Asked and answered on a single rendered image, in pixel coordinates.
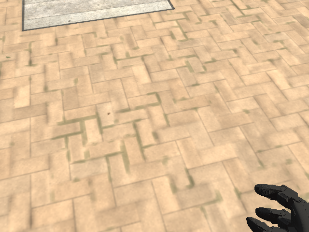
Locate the right robot hand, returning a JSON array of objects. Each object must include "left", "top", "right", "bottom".
[{"left": 246, "top": 184, "right": 309, "bottom": 232}]

